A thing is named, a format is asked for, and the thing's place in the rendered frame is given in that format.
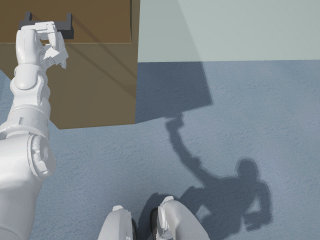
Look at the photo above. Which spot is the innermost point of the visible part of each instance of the left robot forearm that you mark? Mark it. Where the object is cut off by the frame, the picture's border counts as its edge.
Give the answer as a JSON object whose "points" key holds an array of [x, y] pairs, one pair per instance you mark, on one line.
{"points": [[30, 110]]}

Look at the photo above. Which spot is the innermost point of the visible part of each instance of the robot left shin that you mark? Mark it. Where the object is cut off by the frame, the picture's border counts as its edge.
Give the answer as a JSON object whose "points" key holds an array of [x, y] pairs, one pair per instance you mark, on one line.
{"points": [[119, 207]]}

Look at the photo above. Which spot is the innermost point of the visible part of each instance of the handle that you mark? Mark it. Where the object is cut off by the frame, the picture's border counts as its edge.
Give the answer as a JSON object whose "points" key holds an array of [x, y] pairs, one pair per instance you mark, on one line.
{"points": [[65, 27]]}

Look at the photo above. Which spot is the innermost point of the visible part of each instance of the drawer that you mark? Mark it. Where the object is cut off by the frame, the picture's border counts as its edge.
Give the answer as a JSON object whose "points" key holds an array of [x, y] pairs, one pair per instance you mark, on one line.
{"points": [[93, 21]]}

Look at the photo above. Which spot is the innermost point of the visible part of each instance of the robot left thigh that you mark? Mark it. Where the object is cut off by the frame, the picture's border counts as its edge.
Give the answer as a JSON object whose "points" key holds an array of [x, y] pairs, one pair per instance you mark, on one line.
{"points": [[117, 226]]}

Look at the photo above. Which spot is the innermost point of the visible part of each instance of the cabinet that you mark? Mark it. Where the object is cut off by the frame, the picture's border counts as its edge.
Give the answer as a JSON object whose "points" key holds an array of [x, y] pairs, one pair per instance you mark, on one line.
{"points": [[99, 84]]}

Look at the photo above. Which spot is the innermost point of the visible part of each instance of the left robot upper arm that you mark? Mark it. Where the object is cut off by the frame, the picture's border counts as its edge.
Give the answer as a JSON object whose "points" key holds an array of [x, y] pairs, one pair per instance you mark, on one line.
{"points": [[25, 162]]}

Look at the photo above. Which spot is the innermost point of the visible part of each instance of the left robot hand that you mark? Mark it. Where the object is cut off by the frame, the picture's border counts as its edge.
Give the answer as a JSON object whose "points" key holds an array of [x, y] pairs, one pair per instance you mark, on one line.
{"points": [[29, 48]]}

